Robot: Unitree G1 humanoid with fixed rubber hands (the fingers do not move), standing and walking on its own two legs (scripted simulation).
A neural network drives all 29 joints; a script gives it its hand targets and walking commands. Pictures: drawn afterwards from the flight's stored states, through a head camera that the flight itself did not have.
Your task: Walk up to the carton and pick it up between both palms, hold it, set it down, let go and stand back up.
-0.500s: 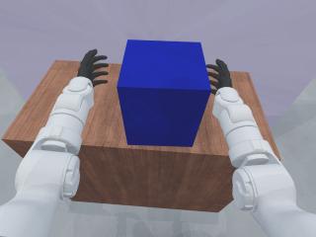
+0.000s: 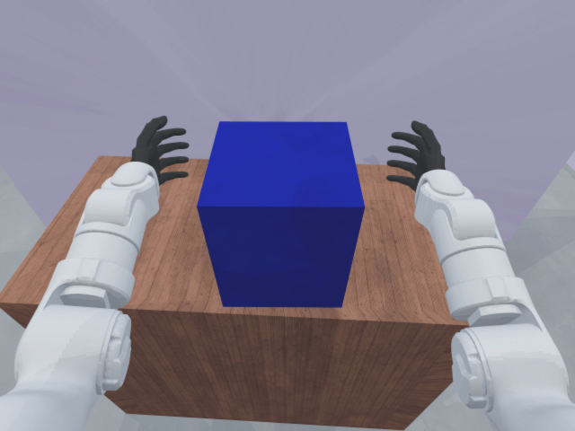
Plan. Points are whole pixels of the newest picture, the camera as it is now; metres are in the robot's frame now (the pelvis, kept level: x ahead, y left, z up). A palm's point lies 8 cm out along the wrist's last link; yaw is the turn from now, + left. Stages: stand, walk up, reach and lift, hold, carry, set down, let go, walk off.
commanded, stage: set down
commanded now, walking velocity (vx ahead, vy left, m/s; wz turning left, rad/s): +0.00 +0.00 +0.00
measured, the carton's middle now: (282, 217) +0.46 +0.01 +0.05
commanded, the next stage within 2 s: let go in 1.64 s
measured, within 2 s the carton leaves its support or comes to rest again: neither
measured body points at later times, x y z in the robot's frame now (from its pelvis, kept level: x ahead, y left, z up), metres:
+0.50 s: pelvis -0.06 -0.01 +0.00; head -0.06 -0.01 +0.45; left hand +0.40 +0.21 +0.21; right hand +0.38 -0.18 +0.19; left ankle +0.00 +0.11 -0.75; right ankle -0.03 -0.10 -0.75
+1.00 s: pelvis -0.02 +0.01 +0.00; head -0.03 +0.01 +0.45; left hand +0.40 +0.19 +0.15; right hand +0.38 -0.20 +0.14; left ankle +0.00 +0.11 -0.75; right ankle -0.03 -0.10 -0.75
